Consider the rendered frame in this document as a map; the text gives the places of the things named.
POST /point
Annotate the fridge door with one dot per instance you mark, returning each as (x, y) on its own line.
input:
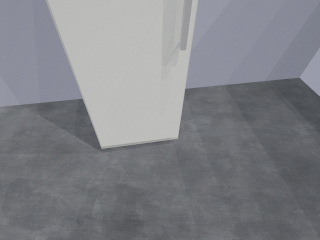
(127, 60)

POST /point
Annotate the handle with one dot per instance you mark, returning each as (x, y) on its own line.
(187, 6)

